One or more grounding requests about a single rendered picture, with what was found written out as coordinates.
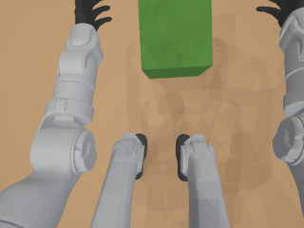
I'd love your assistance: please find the robot left hand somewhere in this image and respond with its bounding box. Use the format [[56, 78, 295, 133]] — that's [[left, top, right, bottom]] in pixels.
[[74, 0, 112, 31]]

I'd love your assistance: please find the right robot forearm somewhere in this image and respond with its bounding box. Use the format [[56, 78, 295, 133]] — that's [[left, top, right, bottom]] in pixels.
[[278, 7, 304, 117]]

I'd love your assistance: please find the carton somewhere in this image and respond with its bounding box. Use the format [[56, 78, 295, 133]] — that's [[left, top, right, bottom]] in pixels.
[[138, 0, 213, 79]]

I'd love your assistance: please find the robot right upper arm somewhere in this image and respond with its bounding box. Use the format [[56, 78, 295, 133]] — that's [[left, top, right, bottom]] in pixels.
[[273, 114, 304, 218]]

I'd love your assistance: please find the robot left upper arm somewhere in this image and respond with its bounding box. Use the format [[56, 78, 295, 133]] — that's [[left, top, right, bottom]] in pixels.
[[0, 126, 97, 228]]

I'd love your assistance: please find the left robot forearm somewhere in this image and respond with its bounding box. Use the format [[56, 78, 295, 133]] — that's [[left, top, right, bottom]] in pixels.
[[29, 23, 104, 165]]

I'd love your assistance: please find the robot right hand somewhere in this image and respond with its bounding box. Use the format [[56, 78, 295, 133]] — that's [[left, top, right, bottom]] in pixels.
[[256, 0, 304, 28]]

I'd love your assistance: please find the robot left shin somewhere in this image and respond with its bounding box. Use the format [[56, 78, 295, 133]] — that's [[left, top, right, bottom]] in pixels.
[[110, 132, 141, 174]]

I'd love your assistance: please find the robot left foot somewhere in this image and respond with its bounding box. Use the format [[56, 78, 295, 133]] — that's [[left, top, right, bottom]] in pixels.
[[135, 133, 147, 180]]

